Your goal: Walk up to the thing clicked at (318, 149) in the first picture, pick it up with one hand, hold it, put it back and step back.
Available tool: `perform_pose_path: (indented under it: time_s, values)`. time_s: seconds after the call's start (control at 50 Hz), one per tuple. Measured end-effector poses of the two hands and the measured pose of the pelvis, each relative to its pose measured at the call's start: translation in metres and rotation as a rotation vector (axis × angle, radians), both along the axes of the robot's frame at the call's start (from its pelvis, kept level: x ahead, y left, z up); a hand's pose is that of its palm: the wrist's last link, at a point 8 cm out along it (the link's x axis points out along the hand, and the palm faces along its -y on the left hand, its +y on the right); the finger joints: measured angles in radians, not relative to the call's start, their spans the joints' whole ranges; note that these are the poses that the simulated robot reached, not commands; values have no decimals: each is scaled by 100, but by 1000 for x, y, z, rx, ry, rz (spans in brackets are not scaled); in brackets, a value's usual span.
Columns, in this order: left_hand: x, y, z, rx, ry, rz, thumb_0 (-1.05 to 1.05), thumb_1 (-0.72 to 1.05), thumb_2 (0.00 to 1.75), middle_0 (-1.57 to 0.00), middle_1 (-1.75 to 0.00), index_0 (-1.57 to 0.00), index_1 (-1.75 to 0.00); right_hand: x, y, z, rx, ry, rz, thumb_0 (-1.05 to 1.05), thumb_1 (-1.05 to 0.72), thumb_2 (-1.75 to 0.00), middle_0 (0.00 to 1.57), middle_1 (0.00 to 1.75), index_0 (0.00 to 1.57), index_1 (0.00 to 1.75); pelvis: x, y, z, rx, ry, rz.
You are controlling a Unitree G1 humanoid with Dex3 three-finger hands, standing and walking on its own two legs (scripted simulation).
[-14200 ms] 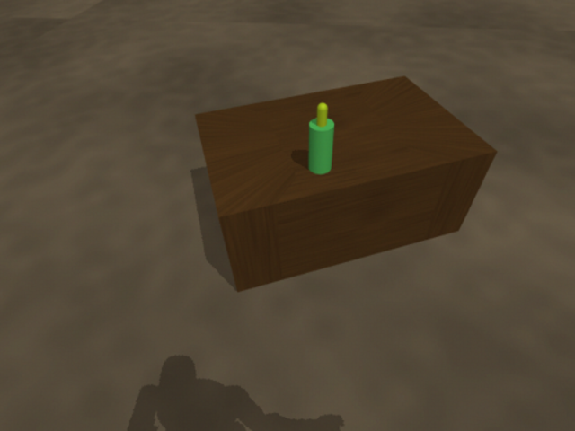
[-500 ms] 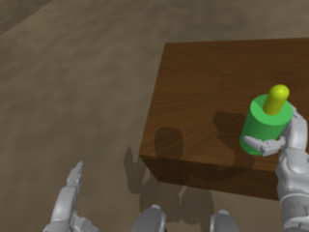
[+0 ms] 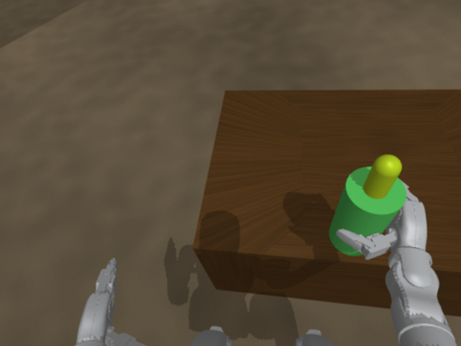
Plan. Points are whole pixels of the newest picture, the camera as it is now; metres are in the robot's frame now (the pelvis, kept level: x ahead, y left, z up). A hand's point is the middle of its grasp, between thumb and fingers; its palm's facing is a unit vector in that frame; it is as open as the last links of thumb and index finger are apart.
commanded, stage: lift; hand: right
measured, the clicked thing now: (366, 205) +0.35 -0.16 +0.04
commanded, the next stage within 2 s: hold in 0.40 s
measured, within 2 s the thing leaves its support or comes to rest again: neither
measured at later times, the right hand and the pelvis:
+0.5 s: hand (370, 215) +0.34 -0.17 +0.04, palm faces +0.16 +0.99 -0.02, open 11.2 cm; pelvis +0.01 +0.00 +0.02, yaw +0 degrees
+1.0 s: hand (377, 219) +0.32 -0.17 +0.06, palm faces +0.16 +0.99 -0.02, open 11.2 cm; pelvis +0.00 +0.00 +0.03, yaw +0 degrees
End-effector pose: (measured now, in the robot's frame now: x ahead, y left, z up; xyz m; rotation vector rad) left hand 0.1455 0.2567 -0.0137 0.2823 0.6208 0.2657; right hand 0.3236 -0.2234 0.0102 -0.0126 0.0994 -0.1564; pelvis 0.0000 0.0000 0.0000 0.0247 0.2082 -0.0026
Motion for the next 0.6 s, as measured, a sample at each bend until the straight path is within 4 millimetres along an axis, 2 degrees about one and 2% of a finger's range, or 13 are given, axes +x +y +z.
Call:
perform_pose_path:
  time_s: [0.22, 0.6]
  values:
    - [7, 2, 3, -22, -9, 13, -1, -53, 5, -5, -5, -5, -5, -7, 3, 19, -2, -14, -6, -1, 57, -102, 62, 101, 70, 105, 6, 2, 9, -7, -30, -2]
    - [12, 0, 3, -51, -11, 16, -1, -53, 5, -5, -5, -5, -6, -18, 7, 33, 1, -6, -6, -1, 57, -102, 61, 101, 69, 106, 10, 4, 18, -14, -64, -1]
